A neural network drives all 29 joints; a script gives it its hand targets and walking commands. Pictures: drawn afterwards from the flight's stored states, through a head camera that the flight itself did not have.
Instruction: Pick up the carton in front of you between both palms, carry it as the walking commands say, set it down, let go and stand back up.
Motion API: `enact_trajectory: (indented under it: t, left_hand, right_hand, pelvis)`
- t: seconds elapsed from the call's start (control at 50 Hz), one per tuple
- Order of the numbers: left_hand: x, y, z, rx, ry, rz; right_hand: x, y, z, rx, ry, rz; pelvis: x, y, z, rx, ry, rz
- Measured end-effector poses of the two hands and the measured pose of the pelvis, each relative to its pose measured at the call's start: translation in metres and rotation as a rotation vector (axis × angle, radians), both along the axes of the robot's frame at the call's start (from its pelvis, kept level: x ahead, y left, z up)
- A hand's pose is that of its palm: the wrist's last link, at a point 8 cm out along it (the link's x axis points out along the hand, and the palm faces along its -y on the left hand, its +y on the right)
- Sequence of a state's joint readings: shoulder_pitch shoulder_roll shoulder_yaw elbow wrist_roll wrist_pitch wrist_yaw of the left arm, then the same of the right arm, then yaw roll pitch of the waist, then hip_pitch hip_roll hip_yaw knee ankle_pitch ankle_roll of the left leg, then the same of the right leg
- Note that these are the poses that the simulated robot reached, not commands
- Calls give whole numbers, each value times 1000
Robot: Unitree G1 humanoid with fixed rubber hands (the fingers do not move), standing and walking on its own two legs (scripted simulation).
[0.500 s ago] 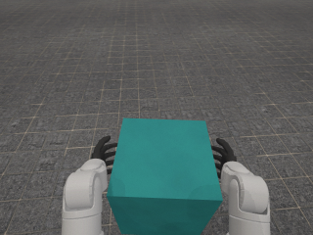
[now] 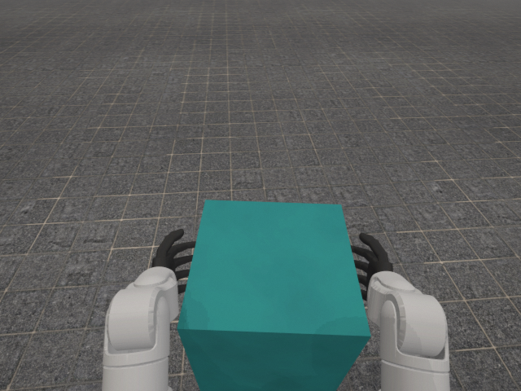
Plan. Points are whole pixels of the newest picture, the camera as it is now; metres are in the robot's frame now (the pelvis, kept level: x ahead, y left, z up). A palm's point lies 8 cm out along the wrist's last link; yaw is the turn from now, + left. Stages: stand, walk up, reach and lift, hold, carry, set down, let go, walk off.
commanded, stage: carry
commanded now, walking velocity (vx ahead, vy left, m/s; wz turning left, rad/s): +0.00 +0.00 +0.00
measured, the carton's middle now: (269, 302) +0.27 +0.00 +0.02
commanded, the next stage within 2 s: hold in 1.16 s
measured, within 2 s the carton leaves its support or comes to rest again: neither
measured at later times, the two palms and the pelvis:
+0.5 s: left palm (167, 307) +0.24 +0.15 +0.05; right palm (375, 311) +0.24 -0.15 +0.05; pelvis -0.03 +0.00 +0.00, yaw +0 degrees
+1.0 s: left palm (173, 303) +0.25 +0.14 +0.04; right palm (373, 307) +0.25 -0.16 +0.04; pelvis -0.04 -0.01 +0.00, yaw +0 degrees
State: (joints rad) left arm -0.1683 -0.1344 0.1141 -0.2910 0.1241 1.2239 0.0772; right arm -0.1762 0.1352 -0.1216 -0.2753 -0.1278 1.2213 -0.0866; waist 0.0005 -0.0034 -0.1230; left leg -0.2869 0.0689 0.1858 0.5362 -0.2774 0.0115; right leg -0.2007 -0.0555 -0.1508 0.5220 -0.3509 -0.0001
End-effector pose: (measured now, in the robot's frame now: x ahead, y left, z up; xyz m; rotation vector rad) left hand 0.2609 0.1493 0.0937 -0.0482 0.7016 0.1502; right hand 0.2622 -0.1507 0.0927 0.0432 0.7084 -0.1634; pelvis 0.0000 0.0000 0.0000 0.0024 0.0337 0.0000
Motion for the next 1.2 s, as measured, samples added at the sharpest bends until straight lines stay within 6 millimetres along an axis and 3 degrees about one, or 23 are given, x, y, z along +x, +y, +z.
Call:
enact_trajectory:
  t: [0.36,0.68,1.2]
  left_hand:
    - [-20,-1,-27,33,19,-25]
    - [-9,-2,-55,70,-14,-53]
    - [-10,-9,-50,70,-44,-48]
  right_hand:
    - [-21,-1,-26,-34,19,24]
    - [-10,-2,-54,-72,-13,53]
    - [-11,-9,-50,-69,-43,50]
  pelvis:
    - [-25,-1,2,-2,-4,0]
    - [-38,-2,2,-4,-1,2]
    - [-38,-8,3,4,-45,-9]
